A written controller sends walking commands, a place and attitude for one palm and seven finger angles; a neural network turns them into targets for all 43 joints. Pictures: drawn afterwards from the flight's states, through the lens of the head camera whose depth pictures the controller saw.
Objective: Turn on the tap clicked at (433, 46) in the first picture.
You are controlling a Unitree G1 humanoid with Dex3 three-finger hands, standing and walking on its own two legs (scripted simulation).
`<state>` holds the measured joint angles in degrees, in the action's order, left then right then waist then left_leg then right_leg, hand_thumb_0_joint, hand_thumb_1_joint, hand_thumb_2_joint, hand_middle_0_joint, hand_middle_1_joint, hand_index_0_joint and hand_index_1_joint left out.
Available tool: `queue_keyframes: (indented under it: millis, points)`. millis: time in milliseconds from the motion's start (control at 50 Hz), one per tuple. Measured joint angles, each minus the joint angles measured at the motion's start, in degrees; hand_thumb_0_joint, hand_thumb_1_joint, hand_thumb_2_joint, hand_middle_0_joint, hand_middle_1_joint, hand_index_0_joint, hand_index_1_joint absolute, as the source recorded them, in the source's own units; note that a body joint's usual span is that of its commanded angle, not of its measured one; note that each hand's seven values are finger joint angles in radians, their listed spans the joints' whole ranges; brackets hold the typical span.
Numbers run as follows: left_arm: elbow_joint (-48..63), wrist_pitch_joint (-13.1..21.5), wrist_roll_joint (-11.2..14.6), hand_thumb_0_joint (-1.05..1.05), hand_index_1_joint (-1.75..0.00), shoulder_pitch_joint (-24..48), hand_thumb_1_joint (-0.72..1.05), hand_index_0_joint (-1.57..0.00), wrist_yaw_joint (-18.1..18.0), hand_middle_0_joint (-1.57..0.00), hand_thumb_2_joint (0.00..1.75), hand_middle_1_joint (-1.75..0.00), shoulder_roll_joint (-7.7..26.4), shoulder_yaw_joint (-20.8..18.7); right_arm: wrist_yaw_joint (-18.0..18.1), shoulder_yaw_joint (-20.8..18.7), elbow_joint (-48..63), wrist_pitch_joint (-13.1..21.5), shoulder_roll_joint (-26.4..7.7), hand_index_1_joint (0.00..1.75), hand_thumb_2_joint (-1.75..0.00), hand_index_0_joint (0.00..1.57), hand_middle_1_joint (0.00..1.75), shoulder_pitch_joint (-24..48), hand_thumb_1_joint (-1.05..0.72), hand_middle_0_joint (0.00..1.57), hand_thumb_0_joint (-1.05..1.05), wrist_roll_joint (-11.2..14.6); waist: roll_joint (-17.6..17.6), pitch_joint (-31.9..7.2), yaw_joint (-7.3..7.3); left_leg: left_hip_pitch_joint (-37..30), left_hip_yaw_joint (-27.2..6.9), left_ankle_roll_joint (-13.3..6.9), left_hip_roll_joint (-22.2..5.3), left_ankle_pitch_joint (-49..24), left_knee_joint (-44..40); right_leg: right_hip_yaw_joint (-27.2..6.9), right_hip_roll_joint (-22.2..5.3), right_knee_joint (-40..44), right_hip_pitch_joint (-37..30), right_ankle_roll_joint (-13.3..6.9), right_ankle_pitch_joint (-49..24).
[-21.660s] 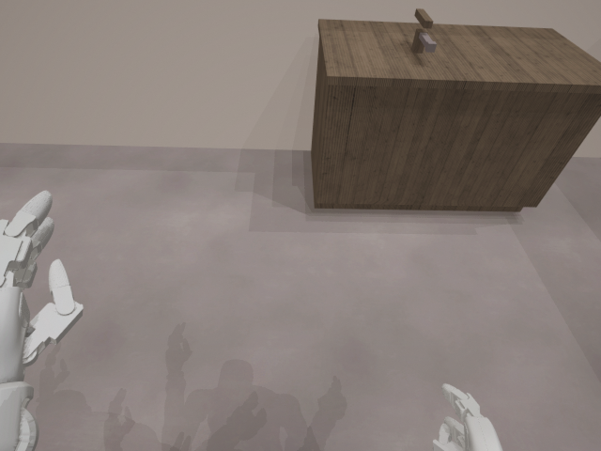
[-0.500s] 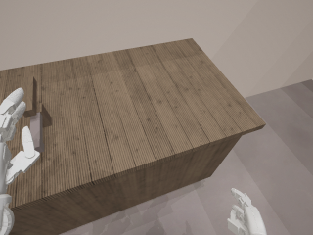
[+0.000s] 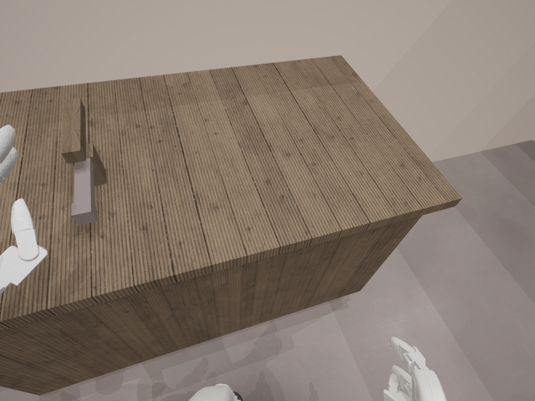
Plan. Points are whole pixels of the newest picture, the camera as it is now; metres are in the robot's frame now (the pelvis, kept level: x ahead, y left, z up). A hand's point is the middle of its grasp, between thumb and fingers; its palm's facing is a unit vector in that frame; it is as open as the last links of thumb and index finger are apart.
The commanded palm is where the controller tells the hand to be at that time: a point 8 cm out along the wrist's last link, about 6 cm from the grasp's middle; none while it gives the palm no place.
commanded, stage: come to a stop and stand still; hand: left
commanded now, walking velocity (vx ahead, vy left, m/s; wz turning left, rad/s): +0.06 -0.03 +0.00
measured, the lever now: (84, 212) +0.36 +0.33 +0.02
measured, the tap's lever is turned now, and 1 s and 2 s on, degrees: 0 0 0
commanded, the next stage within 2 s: look again from close up in 1.04 s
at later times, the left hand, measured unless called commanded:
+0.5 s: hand (83, 252) +0.24 +0.24 +0.14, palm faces +0.27 -0.87 -0.41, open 7.4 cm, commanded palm +0.19 +0.27 +0.19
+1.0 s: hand (94, 196) +0.30 +0.23 +0.17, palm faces +0.32 -0.87 -0.38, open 7.4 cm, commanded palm +0.23 +0.27 +0.19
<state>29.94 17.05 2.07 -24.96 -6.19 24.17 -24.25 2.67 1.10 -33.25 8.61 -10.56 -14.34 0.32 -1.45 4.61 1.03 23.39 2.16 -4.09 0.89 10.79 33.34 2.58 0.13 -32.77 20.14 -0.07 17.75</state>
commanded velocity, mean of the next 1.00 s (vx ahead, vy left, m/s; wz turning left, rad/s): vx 0.00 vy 0.00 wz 0.00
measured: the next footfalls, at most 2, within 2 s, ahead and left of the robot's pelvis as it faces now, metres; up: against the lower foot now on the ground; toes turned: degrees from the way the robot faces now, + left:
none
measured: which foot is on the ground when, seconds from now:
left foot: down 0.00-1.00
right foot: down 0.00-1.00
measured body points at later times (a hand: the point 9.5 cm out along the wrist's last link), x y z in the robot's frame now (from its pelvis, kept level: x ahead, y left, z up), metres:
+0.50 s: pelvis +0.02 +0.00 +0.01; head +0.04 +0.02 +0.46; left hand +0.22 +0.28 +0.16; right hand +0.17 -0.23 -0.07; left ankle +0.08 +0.07 -0.73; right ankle +0.05 -0.13 -0.73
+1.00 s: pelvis +0.07 -0.01 +0.01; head +0.10 +0.02 +0.46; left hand +0.27 +0.28 +0.19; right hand +0.25 -0.22 -0.05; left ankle +0.08 +0.07 -0.73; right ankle +0.05 -0.13 -0.73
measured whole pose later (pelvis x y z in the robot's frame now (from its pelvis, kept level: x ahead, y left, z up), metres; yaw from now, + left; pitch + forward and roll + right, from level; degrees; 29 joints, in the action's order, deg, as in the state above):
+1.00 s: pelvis +0.07 -0.01 +0.01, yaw -1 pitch +0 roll -1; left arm 28.4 10.7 2.3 -23.6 -4.7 22.1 -20.5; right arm 1.6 2.3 -31.6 6.8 -10.2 -9.8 0.3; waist -2.9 3.5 1.2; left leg 13.4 5.4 -3.0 0.3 13.7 26.9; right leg 1.1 -0.3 -24.9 10.4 0.6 14.4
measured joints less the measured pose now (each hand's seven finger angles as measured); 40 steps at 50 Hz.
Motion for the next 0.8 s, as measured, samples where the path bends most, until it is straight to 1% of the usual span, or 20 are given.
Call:
queue_keyframes:
  millis: [40, 120, 140, 160, 180, 200, 220, 240, 260, 300, 340, 380, 420, 460, 500, 540, 600, 660, 720, 800]
  points:
    - [-0.69, -1.0, -0.14, 0.02, -0.3, 0.69, 0.89, -0.21, -0.29, -0.21, 0.9, -0.3, -1.17, 0.33, -0.39, 0.16, -0.64, 0.03, 0.32, 0.3, -0.89, 0.2, 0.3, -0.31, -0.91, 0.2, 0.02, 0.13, 0.31, -0.29, 0.28, -0.97, 0.01, 0.25, -0.47, 0.27, -0.25, -0.06, 0.44, 1.55, -1.47, 0.26, -1.46]
    - [-1.6, -2.91, -0.83, 0.02, -0.3, 1.42, 0.89, -0.21, -0.43, -0.21, 0.9, -0.3, -3.12, 2.25, -1.03, 0.45, -1.41, 0.03, 0.75, 0.3, -0.89, 0.21, 0.3, -0.7, -0.91, 0.2, 0.02, 0.11, 0.64, -1.1, 0.06, -3.42, -0.41, 0.8, -0.72, 2.07, -1.42, 0.04, 0.96, 4.58, -4.75, -0.06, -2.57]
    - [-2.28, -3.13, -3.03, 0.02, -0.3, 4.27, 0.89, -0.21, 0.81, -0.21, 0.9, -0.3, -1.36, 1.89, -0.87, 0.28, -1.13, 0.91, 0.92, 0.3, -0.89, 0.2, 0.3, -1.46, -0.91, 0.2, 0.02, -0.67, 0.14, -1.18, 1.15, -3.4, -0.08, 1.07, -0.82, 1.91, -1.54, -0.2, 0.94, 5.31, -4.94, 0.16, -4.54]
    - [-4.06, -2.18, -4.27, 0.02, -0.3, 9.16, 0.89, -0.21, 1.98, -0.22, 0.9, -0.3, 1.86, 0.68, -0.7, 0.56, -1.28, 1.77, 0.84, 0.3, -0.89, 0.2, 0.3, -1.69, -0.91, 0.2, 0.02, -0.66, -0.49, -0.82, 2.08, -2.93, 0.22, 1.41, -0.96, 0.99, -1.14, 0.34, 0.57, 5.35, -4.69, -0.14, -7.63]
    - [-6.11, -1.14, -4.16, 0.02, -0.3, 13.84, 0.88, -0.22, 2.4, -0.22, 0.9, -0.3, 4.45, -0.91, -0.81, 0.99, -2.16, 1.92, 0.54, 0.3, -0.89, 0.2, 0.3, -0.78, -0.91, 0.2, 0.02, -0.87, -0.71, -0.07, 2.33, -2.8, 0.12, 1.66, -1.21, -0.73, -0.87, 0.97, 0.53, 4.37, -4.45, -0.34, -8.29]
    - [-8.25, -0.37, -3.48, 0.02, -0.3, 17.51, 0.88, -0.22, 2.37, -0.22, 0.89, -0.3, 6.07, -2.41, -1.06, 1.3, -3.11, 1.6, 0.33, 0.3, -0.89, 0.2, 0.3, 0.5, -0.91, 0.2, 0.02, -1.04, -0.92, 0.5, 2.52, -2.92, 0.22, 1.62, -1.33, -1.3, -0.61, 0.99, 0.57, 3.64, -4.37, -0.37, -7.7]
    - [-10.3, -0.02, -2.49, 0.02, -0.3, 19.92, 0.88, -0.22, 2.19, -0.22, 0.9, -0.3, 6.57, -3.45, -1.35, 1.32, -3.53, 1.28, 0.12, 0.3, -0.89, 0.2, 0.3, 1.43, -0.91, 0.2, 0.02, -0.85, -0.84, 0.59, 2.68, -3.18, 0.63, 1.39, -1.48, -1.11, -0.72, 0.57, 0.7, 3.49, -4.35, -0.27, -7.12]
    - [-11.74, -0.18, -1.38, 0.02, -0.3, 20.66, 0.89, -0.22, 1.98, -0.22, 0.9, -0.3, 6.1, -4.12, -1.7, 1.09, -3.35, 1.05, -0.15, 0.3, -0.89, 0.21, 0.3, 1.97, -0.91, 0.2, 0.02, -0.41, -0.43, 0.32, 2.58, -3.46, 1.2, 1.21, -1.62, -0.82, -1.1, -0.03, 0.81, 3.74, -4.33, -0.09, -6.93]
    - [-12.52, -0.69, -0.35, 0.02, -0.3, 19.91, 0.89, -0.21, 1.83, -0.21, 0.9, -0.3, 4.82, -4.25, -2.11, 0.68, -2.72, 0.91, -0.49, 0.3, -0.89, 0.21, 0.3, 2.16, -0.91, 0.2, 0.02, 0.11, 0.23, -0.09, 2.28, -3.92, 1.9, 1.03, -1.64, -0.71, -1.76, -0.68, 0.77, 4.03, -4.37, 0.07, -6.82]
    - [-12.24, -2.2, 0.5, 0.02, -0.3, 15.33, 0.89, -0.21, 1.71, -0.21, 0.9, -0.3, 1.01, -2.49, -2.78, -0.03, -0.74, 0.7, -1.38, 0.3, -0.89, 0.21, 0.3, 1.91, -0.91, 0.2, 0.02, 1.07, 1.92, -1.02, 1.34, -5.01, 3.28, 0.56, -1.36, -0.83, -3.29, -1.64, 0.24, 4.3, -4.51, 0.38, -6.15]
    - [-10.95, -3.35, 0.09, 0.02, -0.3, 9.08, 0.9, -0.2, 2.14, -0.2, 0.9, -0.3, -2.35, 1.31, -3.0, -0.34, 0.9, 0.46, -1.93, 0.3, -0.89, 0.21, 0.3, 1.46, -0.91, 0.2, 0.02, 1.61, 3.08, -1.72, 0.36, -5.93, 4.37, 0.37, -0.85, -0.32, -4.33, -2.5, -0.38, 4.65, -4.79, 0.66, -6.06]
    - [-9.72, -4.3, -0.7, 0.02, -0.3, 3.22, 0.9, -0.2, 2.85, -0.2, 0.9, -0.3, -3.92, 4.94, -2.76, -0.19, 1.68, -0.16, -1.77, 0.3, -0.89, 0.2, 0.3, 1.12, -0.91, 0.2, 0.01, 1.68, 3.12, -2.09, -0.42, -6.63, 5.02, 0.51, -0.49, 0.57, -4.9, -3.15, -0.76, 5.23, -5.21, 0.9, -7.02]
    - [-8.87, -5.02, -1.14, 0.02, -0.3, -0.55, 0.9, -0.21, 3.52, -0.21, 0.9, -0.3, -4.11, 6.97, -2.17, 0.18, 1.71, -0.79, -1.09, 0.3, -0.89, 0.2, 0.3, 0.68, -0.91, 0.2, 0.01, 1.39, 2.22, -2.2, -0.71, -6.89, 5.05, 0.76, -0.48, 1.24, -4.92, -3.2, -0.78, 5.32, -5.48, 1.08, -6.79]
    - [-8.24, -5.61, -1.34, 0.02, -0.3, -1.72, 0.89, -0.21, 3.64, -0.21, 0.9, -0.3, -3.5, 7.05, -1.52, 0.66, 1.37, -1.09, -0.38, 0.3, -0.89, 0.2, 0.3, 0.19, -0.91, 0.2, 0.01, 0.98, 0.81, -1.95, -0.34, -6.94, 4.78, 0.81, -0.77, 0.82, -4.89, -2.94, -0.47, 5.31, -5.65, 0.96, -6.32]
    - [-7.83, -5.9, -1.34, 0.02, -0.3, -0.25, 0.89, -0.22, 3.04, -0.22, 0.89, -0.3, -2.78, 6.02, -1.03, 0.92, 0.99, -0.96, -0.08, 0.3, -0.89, 0.2, 0.3, -0.18, -0.91, 0.2, 0.01, 0.64, -0.33, -1.16, 0.4, -7.03, 4.35, 0.53, -1.06, -0.39, -4.74, -2.46, -0.18, 5.11, -5.96, 0.75, -5.91]
    - [-7.71, -5.84, -1.4, 0.02, -0.3, 2.62, 0.88, -0.22, 2.17, -0.22, 0.89, -0.3, -2.61, 4.68, -0.9, 0.98, 0.54, -0.42, -0.16, 0.3, -0.89, 0.2, 0.3, -0.43, -0.91, 0.2, 0.02, 0.58, -0.95, -0.5, 1.22, -7.18, 3.89, 0.37, -1.02, 0.36, -4.38, -2.03, -0.18, 5.09, -6.4, 0.58, -5.52]
    - [-6.35, -5.4, -1.39, 0.02, -0.3, 6.21, 0.89, -0.22, 0.94, -0.22, 0.89, -0.3, -2.93, 2.7, -1.12, 1.1, -0.13, 0.61, -0.6, 0.3, -0.89, 0.2, 0.3, -0.05, -0.91, 0.2, 0.02, 0.47, -0.75, -0.13, 1.66, -7.62, 3.27, 0.42, -0.94, 1.19, -4.22, -1.46, -0.22, 5.75, -7.41, 0.73, -5.19]
    - [-4.31, -4.04, -1.2, 0.02, -0.3, 7.28, 0.89, -0.21, 0.19, -0.21, 0.9, -0.3, -3.37, 2.03, -1.66, 1.13, -0.63, 1.13, -0.77, 0.3, -0.89, 0.2, 0.3, 1.01, -0.91, 0.2, 0.02, 0.25, 0.04, -0.84, 1.42, -7.98, 3.04, 0.55, -1.1, 1.83, -4.27, -1.27, -0.03, 7.04, -8.37, 0.84, -5.13]
    - [-3.78, -3.16, -0.92, 0.02, -0.3, 6.07, 0.89, -0.21, 0.34, -0.21, 0.9, -0.3, -3.64, 2.83, -2.05, 1.08, -0.49, 0.75, -0.58, 0.3, -0.89, 0.2, 0.3, 2.2, -0.91, 0.2, 0.02, 0.13, 0.69, -2.19, 0.82, -8.29, 3.32, 0.64, -1.17, 2.44, -4.67, -1.59, 0.06, 7.99, -8.8, 0.91, -4.96]
    - [-5.95, -3.91, -0.62, 0.02, -0.3, 3.76, 0.89, -0.21, 1.26, -0.21, 0.9, -0.3, -3.39, 4.18, -1.86, 1.07, 0.31, -0.51, -0.05, 0.3, -0.89, 0.2, 0.3, 3.57, -0.91, 0.2, 0.02, 0.24, 0.75, -3.14, -0.07, -8.89, 3.75, 0.67, -0.84, 2.78, -5.68, -2.04, -0.23, 8.28, -8.95, 1.07, -4.38]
